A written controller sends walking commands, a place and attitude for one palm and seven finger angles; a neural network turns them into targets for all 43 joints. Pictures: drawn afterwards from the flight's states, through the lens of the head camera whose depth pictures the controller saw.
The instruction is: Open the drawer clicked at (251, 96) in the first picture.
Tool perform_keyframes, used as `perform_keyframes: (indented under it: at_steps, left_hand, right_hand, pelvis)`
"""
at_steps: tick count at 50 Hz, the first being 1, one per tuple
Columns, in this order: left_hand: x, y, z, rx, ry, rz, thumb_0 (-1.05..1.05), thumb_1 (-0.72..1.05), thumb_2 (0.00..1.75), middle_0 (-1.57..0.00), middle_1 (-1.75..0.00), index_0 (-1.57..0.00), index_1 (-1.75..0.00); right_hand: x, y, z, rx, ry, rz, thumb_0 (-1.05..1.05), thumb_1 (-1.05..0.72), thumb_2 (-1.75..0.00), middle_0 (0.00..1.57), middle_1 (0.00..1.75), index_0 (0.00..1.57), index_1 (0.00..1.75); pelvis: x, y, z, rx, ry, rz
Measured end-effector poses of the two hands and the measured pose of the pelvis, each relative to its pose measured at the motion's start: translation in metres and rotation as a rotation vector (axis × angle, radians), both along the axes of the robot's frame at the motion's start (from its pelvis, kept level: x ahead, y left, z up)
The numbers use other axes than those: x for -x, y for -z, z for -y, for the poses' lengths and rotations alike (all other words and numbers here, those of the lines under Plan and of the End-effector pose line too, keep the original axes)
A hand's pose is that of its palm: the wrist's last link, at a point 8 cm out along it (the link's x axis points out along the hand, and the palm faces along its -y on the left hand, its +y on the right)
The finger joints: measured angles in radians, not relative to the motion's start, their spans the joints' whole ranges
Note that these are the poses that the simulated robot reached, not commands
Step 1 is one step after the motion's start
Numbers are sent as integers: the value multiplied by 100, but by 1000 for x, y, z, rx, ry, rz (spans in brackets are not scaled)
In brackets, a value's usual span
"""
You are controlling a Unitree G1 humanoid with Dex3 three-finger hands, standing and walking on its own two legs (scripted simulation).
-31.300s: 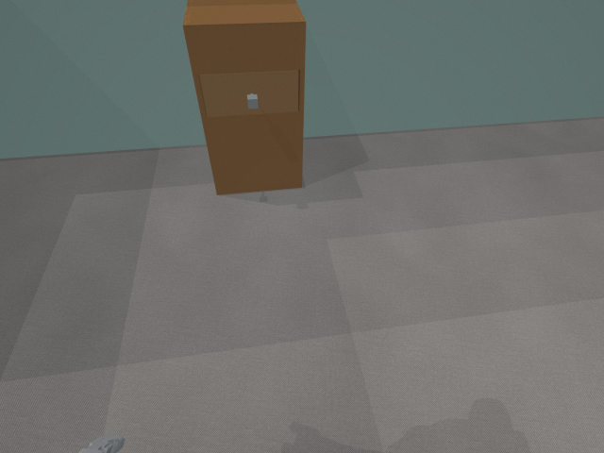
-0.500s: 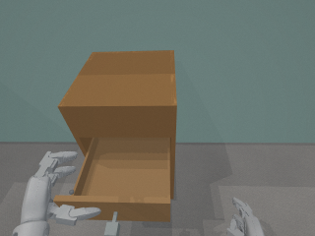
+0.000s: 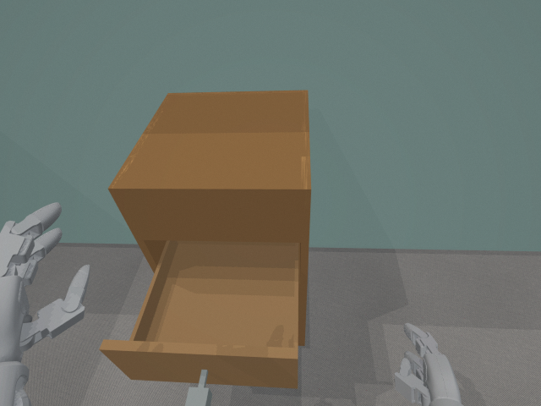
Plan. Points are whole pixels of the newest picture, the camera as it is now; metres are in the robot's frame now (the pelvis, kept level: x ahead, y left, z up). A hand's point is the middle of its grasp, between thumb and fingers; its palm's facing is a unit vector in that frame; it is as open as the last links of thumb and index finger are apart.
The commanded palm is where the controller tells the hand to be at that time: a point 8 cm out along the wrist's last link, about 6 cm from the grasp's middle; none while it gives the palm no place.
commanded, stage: draw the hand back to the body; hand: left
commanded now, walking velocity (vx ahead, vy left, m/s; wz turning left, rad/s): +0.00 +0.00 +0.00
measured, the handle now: (200, 390) +0.21 +0.19 -0.25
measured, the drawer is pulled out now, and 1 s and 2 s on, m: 0.27 0.27 0.27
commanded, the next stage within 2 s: step back with the hand held close in 0.22 s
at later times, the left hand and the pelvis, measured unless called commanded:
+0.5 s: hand (57, 304) +0.18 +0.25 +0.16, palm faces +0.36 -0.80 -0.48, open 7.4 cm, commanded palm +0.10 +0.29 +0.18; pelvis -0.02 +0.01 +0.00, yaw +1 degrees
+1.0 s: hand (31, 360) +0.12 +0.25 +0.15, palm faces +0.32 -0.82 -0.47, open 7.4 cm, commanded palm +0.06 +0.30 +0.18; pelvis -0.07 +0.02 -0.01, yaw +1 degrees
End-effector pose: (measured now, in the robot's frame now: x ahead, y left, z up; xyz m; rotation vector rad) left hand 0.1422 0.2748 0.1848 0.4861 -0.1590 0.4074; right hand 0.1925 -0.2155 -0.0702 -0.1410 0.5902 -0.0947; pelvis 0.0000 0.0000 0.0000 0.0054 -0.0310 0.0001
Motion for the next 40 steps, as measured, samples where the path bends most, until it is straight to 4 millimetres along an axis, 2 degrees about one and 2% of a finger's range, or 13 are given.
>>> perform_keyframes:
  at_steps: [8,12,22,26,31,40]
  left_hand:
    - [2,20,1,67,9,-70,1,79,86,-21,-37,-22,-37]
    - [5,20,0,63,15,-78,2,85,88,-21,-33,-21,-33]
    - [4,-4,-13,-42,27,-3,2,88,90,-21,-31,-21,-31]
    - [4,5,-15,-49,57,-59,2,89,90,-20,-30,-21,-30]
    - [13,21,-13,-34,108,-168,2,89,90,-21,-30,-21,-30]
    - [30,5,-24,-94,115,-82,2,89,90,-21,-30,-22,-30]
  right_hand:
    - [8,1,-4,4,-7,-31,1,-91,-90,20,30,20,30]
    - [14,2,-3,18,-6,-45,1,-91,-90,20,30,20,30]
    - [27,7,-3,28,-3,-104,1,-91,-90,20,30,20,30]
    - [35,11,-1,41,14,-158,1,-91,-90,20,30,20,30]
    - [47,14,1,62,51,-206,1,-91,-90,20,30,20,30]
    - [57,10,-8,90,46,-194,1,-91,-90,20,30,20,30]
  pelvis:
    - [4,-2,-2,2,3,-1]
    - [5,-2,-3,4,3,2]
    - [15,-3,-8,20,-20,-24]
    - [23,-3,-13,23,-17,-56]
    - [30,-2,-20,23,-11,-81]
    - [46,2,-23,22,-18,-87]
